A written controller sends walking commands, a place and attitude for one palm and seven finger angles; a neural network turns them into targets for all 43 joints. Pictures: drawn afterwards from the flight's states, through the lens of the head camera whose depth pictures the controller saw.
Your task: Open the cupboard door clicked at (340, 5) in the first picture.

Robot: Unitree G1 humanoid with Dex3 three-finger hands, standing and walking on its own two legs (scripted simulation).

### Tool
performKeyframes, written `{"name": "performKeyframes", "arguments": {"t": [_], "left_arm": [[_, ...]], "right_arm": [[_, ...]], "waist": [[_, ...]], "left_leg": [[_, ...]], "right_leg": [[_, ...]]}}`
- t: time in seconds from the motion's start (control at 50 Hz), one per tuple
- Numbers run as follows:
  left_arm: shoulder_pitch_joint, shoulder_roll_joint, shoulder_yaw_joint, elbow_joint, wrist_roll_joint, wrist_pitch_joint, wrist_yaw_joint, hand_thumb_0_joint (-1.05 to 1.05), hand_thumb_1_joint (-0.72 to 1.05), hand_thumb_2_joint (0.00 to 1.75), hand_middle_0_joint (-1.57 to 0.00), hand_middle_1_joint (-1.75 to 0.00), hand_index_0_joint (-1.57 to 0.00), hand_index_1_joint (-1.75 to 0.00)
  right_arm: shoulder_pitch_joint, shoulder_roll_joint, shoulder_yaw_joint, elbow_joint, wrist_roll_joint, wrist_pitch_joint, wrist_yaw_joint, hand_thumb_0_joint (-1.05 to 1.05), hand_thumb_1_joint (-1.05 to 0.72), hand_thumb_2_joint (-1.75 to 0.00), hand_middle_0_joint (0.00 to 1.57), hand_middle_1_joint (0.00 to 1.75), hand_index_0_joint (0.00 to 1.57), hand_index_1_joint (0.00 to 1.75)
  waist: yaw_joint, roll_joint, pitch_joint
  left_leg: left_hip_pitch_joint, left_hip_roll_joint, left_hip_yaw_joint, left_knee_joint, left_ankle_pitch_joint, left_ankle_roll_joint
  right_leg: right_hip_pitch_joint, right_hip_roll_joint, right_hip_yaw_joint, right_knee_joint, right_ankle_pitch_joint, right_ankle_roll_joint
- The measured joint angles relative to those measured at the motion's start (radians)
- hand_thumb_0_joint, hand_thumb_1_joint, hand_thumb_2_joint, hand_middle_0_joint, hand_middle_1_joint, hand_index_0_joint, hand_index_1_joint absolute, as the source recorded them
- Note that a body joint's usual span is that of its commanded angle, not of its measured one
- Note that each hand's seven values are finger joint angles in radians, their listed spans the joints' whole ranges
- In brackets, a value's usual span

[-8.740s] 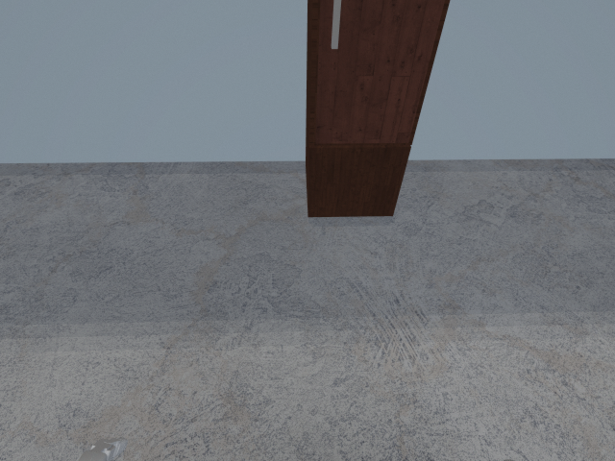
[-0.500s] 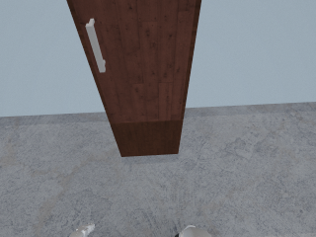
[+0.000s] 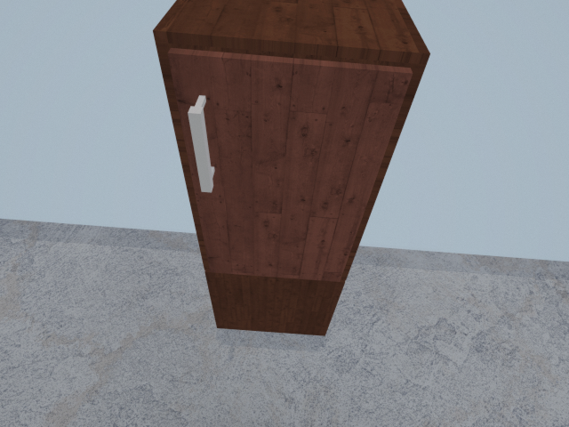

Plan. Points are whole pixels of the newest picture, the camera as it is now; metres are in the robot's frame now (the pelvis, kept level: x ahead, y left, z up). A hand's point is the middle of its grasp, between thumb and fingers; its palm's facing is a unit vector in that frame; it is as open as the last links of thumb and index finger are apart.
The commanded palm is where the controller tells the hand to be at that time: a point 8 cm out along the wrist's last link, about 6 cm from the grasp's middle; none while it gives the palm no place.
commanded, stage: come to a stop and stand still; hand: left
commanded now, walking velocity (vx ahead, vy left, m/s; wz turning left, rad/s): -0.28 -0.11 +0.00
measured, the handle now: (204, 146) +0.51 +0.20 +0.10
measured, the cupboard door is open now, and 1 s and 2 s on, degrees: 0 0 0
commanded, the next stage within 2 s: look again from close up in 1.32 s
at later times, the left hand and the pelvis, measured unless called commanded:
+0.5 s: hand out of the picture +0.01 +0.11 -0.15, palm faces +0.03 -0.96 -0.26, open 7.4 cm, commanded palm none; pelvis -0.03 -0.07 +0.01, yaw -1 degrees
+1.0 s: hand out of the picture -0.06 +0.15 -0.18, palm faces +0.08 -0.98 -0.18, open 7.4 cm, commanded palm none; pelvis -0.04 -0.02 +0.00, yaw +0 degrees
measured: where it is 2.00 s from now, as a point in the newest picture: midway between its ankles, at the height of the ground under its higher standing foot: outside the picture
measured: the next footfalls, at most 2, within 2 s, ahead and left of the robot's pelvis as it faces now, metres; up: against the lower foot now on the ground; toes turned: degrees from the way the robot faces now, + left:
left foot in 0.82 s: -0.03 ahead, +0.10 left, +0.00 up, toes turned +2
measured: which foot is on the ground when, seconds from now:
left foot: down 0.00-0.32, up 0.34-0.80, down 0.82-1.00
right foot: down 0.00-1.00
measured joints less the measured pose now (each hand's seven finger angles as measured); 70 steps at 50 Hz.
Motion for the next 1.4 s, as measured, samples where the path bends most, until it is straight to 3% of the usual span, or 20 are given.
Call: {"name": "performKeyframes", "arguments": {"t": [0.08,0.18,0.22,0.32,0.4,0.48,0.6,0.72,0.82,0.94,1.18,1.4], "left_arm": [[-0.02,-0.013,-0.002,-0.026,0.004,0.02,0.002,0.01,0.91,0.9,-0.2,-0.29,-0.2,-0.3],[-0.075,0.017,0.025,-0.084,0.011,0.048,0.003,0.01,0.91,0.9,-0.2,-0.29,-0.2,-0.3],[-0.095,0.037,0.038,-0.105,0.012,0.05,0.005,0.01,0.91,0.9,-0.2,-0.29,-0.2,-0.3],[-0.1,0.077,0.046,-0.127,0.018,0.017,0.007,0.01,0.91,0.9,-0.2,-0.29,-0.19,-0.3],[-0.086,0.055,0.023,-0.108,0.022,0.019,-0.001,0.01,0.91,0.9,-0.2,-0.29,-0.19,-0.3],[-0.08,0.029,0.011,-0.104,0.018,0.012,-0.008,0.01,0.91,0.9,-0.2,-0.29,-0.2,-0.3],[-0.093,0.022,0.02,-0.115,0.018,0.003,-0.002,0.01,0.93,0.9,-0.2,-0.29,-0.2,-0.3],[-0.08,0.028,0.027,-0.106,0.023,0.005,0.0,0.01,0.92,0.9,-0.2,-0.29,-0.2,-0.3],[-0.052,0.038,0.027,-0.068,0.013,0.024,-0.001,0.01,0.91,0.9,-0.2,-0.29,-0.2,-0.3],[-0.053,0.053,0.02,-0.03,0.01,0.033,-0.004,0.01,0.91,0.9,-0.2,-0.29,-0.2,-0.3],[-0.077,0.024,-0.007,0.005,0.008,0.016,-0.004,0.01,0.91,0.9,-0.2,-0.29,-0.2,-0.3],[-0.088,0.031,-0.004,0.005,0.004,0.011,0.004,0.01,0.91,0.9,-0.2,-0.29,-0.2,-0.3]], "right_arm": [[-0.035,0.004,-0.007,-0.013,0.007,0.016,-0.013,0.0,-0.93,-0.9,0.2,0.3,0.21,0.3],[-0.056,-0.019,-0.035,-0.036,-0.003,0.033,-0.021,-0.01,-0.93,-0.9,0.2,0.3,0.21,0.3],[-0.05,-0.034,-0.042,-0.032,-0.01,0.045,-0.016,-0.01,-0.93,-0.9,0.2,0.3,0.21,0.3],[-0.004,-0.065,-0.053,-0.001,-0.007,0.069,0.007,0.0,-0.92,-0.9,0.2,0.3,0.21,0.3],[0.043,-0.088,-0.054,0.02,-0.007,0.094,0.028,0.0,-0.91,-0.9,0.2,0.29,0.2,0.3],[0.068,-0.095,-0.05,0.024,-0.009,0.084,0.037,0.01,-0.91,-0.9,0.19,0.29,0.2,0.3],[0.092,-0.101,-0.05,0.015,-0.008,0.082,0.034,0.01,-0.91,-0.9,0.19,0.29,0.2,0.3],[0.072,-0.097,-0.044,0.005,-0.002,0.082,0.029,0.01,-0.91,-0.9,0.19,0.29,0.2,0.3],[0.058,-0.086,-0.03,-0.009,0.0,0.048,0.025,0.01,-0.91,-0.9,0.19,0.29,0.2,0.3],[0.054,-0.04,-0.011,0.021,-0.004,0.038,0.009,0.01,-0.93,-0.9,0.2,0.3,0.2,0.3],[0.086,-0.033,0.003,0.053,0.002,0.019,0.004,0.01,-0.93,-0.9,0.2,0.3,0.21,0.3],[0.148,0.004,0.009,0.09,0.003,0.015,0.003,0.01,-0.91,-0.9,0.2,0.3,0.2,0.3]], "waist": [[-0.009,0.011,0.043],[-0.032,0.035,0.093],[-0.036,0.045,0.098],[-0.038,0.053,0.053],[-0.043,0.08,-0.001],[-0.037,0.067,-0.02],[-0.029,0.067,0.005],[-0.008,0.055,0.03],[-0.012,0.067,0.013],[-0.002,0.013,-0.001],[-0.029,0.015,0.006],[-0.045,0.028,0.019]], "left_leg": [[0.009,-0.01,0.017,-0.043,0.026,0.004],[-0.021,0.004,0.024,-0.053,0.056,0.0],[-0.033,0.017,0.02,-0.045,0.063,-0.012],[-0.076,0.039,0.004,0.045,0.026,-0.056],[-0.081,0.021,-0.065,0.14,-0.144,-0.047],[-0.085,-0.006,-0.092,0.246,-0.129,-0.042],[-0.087,-0.015,-0.119,0.315,-0.133,-0.06],[-0.043,-0.018,-0.114,0.198,-0.164,-0.065],[0.073,0.005,-0.114,-0.064,-0.015,-0.05],[0.094,-0.013,-0.101,-0.063,-0.037,-0.043],[0.132,-0.029,-0.081,-0.105,-0.025,-0.019],[0.15,-0.032,-0.077,-0.119,-0.026,-0.018]], "right_leg": [[-0.039,-0.012,0.024,0.042,0.011,0.015],[-0.201,-0.004,0.096,0.331,-0.155,0.024],[-0.235,-0.008,0.111,0.372,-0.16,0.025],[-0.16,-0.038,0.108,0.137,-0.005,0.026],[-0.126,-0.013,0.087,0.099,0.022,-0.015],[-0.096,-0.012,0.097,0.007,0.081,-0.029],[-0.097,-0.02,0.076,-0.044,0.116,-0.033],[-0.113,-0.04,0.069,-0.039,0.124,-0.018],[-0.142,-0.024,0.057,0.027,0.093,0.013],[-0.11,-0.041,0.072,0.001,0.104,0.039],[-0.066,-0.052,0.09,-0.069,0.138,0.064],[-0.054,-0.054,0.093,-0.071,0.132,0.066]]}}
